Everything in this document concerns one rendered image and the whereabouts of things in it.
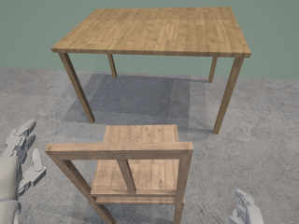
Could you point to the table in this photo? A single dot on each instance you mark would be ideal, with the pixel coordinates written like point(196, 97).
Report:
point(160, 31)

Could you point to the chair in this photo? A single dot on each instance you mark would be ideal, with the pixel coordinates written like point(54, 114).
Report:
point(136, 165)

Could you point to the left robot hand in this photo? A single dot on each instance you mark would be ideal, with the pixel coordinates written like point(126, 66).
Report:
point(17, 145)

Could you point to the robot left forearm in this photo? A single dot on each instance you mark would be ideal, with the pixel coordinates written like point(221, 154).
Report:
point(9, 212)

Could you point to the right robot hand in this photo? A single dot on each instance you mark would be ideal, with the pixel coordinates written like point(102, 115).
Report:
point(251, 215)

